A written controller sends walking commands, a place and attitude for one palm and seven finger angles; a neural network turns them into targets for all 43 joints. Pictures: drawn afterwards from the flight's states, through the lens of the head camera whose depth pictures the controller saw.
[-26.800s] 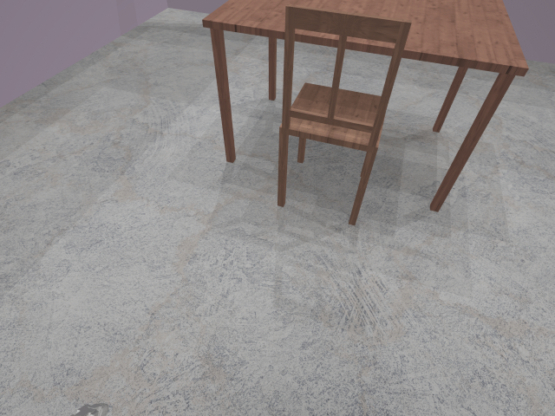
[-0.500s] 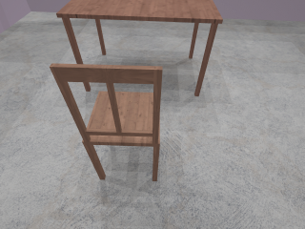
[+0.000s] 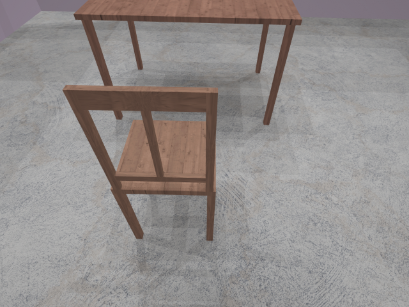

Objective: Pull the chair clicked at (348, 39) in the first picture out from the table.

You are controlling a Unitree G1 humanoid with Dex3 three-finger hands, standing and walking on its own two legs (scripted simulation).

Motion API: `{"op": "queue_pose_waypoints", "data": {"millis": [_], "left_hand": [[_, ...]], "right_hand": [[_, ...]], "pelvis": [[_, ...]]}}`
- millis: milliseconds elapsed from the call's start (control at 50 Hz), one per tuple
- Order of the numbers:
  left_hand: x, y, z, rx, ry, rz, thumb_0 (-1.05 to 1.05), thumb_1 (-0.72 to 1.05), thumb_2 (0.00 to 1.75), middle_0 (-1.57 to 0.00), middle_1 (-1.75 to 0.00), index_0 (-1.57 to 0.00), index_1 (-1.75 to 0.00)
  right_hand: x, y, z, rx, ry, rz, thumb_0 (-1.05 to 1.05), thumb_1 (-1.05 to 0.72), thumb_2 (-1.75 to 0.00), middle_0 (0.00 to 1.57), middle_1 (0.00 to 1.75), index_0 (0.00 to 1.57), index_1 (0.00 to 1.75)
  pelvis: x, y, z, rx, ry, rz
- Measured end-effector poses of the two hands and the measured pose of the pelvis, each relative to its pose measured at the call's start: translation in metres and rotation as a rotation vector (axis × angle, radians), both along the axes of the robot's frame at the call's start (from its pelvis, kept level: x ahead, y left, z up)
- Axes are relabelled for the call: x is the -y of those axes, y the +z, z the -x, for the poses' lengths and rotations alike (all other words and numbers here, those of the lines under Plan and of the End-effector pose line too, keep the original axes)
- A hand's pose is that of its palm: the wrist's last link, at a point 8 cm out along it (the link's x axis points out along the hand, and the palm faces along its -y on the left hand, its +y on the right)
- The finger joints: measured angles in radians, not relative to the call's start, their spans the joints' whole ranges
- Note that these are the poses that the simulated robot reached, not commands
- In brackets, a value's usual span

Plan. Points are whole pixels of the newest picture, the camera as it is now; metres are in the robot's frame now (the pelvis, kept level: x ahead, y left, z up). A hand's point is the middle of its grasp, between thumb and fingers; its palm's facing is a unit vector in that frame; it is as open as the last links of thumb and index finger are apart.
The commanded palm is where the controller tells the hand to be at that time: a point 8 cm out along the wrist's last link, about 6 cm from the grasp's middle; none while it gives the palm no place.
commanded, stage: look to check the result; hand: left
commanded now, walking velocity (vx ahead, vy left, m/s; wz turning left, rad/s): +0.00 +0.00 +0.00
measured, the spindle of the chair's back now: (153, 146) +0.56 +0.19 -0.08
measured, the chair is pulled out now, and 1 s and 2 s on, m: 0.68 0.68 0.68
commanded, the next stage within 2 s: stand and wait in 0.28 s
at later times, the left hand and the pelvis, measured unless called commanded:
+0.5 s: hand out of the picture -0.02 +0.15 -0.17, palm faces +0.05 -0.98 -0.17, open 7.4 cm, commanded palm none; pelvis +0.01 +0.00 +0.00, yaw +0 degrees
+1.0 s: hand out of the picture -0.02 +0.14 -0.17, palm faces +0.05 -0.98 -0.17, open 7.4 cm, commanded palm none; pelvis +0.00 -0.01 +0.00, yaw +0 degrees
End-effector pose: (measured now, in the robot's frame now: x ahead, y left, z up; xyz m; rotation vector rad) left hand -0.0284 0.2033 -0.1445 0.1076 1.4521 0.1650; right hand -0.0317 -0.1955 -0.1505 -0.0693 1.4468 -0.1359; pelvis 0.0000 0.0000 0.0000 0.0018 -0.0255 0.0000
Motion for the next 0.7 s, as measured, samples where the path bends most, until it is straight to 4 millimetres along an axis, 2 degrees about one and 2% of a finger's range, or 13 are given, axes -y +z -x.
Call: {"op": "queue_pose_waypoints", "data": {"millis": [260,700], "left_hand": [[0.0058,-0.0009,-0.0077,0.010,0.002,0.010,0.00,0.91,0.90,-0.20,-0.30,-0.20,-0.30],[0.0064,0.0018,-0.0068,0.003,0.004,-0.004,0.00,0.91,0.90,-0.20,-0.30,-0.20,-0.30]], "right_hand": [[0.0043,0.0009,-0.0089,0.007,0.004,0.008,0.00,-0.91,-0.90,0.20,0.30,0.20,0.30],[0.0078,-0.0001,-0.0038,-0.010,0.001,0.002,0.00,-0.91,-0.90,0.20,0.30,0.20,0.30]], "pelvis": [[0.0024,0.0004,-0.0047,0.003,0.001,-0.001],[0.0068,0.0010,-0.0060,0.007,0.000,-0.003]]}}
